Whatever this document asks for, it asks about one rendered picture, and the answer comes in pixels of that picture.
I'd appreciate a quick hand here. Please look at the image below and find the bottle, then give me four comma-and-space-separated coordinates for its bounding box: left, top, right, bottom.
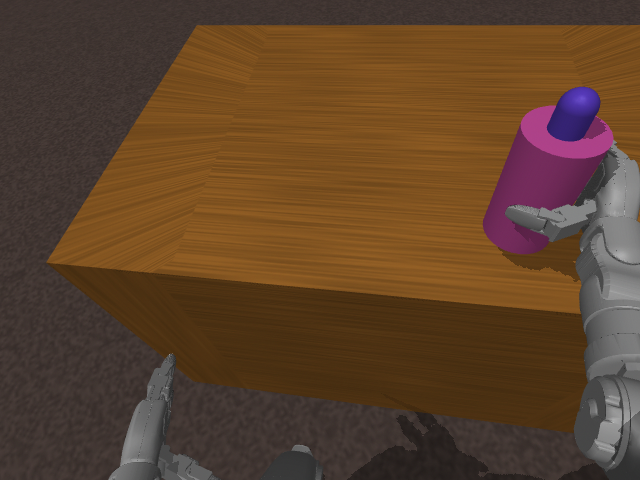
483, 87, 614, 254

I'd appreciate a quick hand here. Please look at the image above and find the right robot hand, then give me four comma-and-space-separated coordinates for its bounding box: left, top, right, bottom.
505, 140, 640, 242

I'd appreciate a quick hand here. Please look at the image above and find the right robot arm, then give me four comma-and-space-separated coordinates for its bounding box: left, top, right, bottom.
574, 216, 640, 480

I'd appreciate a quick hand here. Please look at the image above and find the left robot hand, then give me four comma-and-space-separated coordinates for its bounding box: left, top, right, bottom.
120, 354, 221, 480

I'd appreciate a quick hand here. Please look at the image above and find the left robot arm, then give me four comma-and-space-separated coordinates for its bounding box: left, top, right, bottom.
108, 462, 162, 480

